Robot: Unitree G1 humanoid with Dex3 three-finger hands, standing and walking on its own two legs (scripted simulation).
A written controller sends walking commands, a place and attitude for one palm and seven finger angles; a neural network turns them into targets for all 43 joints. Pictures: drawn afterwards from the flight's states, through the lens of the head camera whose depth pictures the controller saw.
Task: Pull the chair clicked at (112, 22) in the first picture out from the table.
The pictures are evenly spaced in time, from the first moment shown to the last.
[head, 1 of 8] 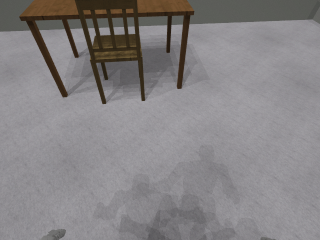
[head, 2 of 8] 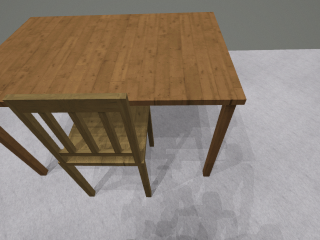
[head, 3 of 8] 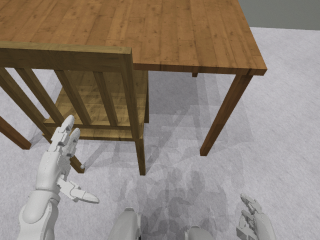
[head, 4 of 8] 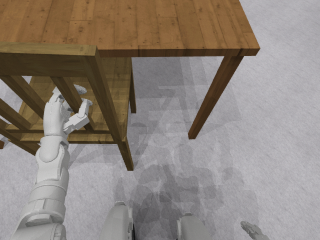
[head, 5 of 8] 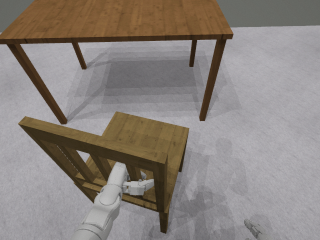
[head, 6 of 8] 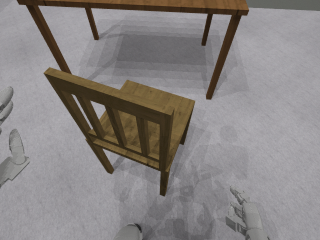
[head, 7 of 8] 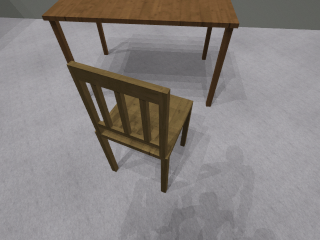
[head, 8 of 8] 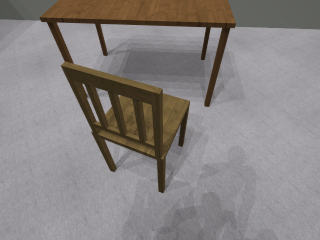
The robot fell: no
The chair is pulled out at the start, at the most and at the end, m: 0.00 0.60 0.60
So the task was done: yes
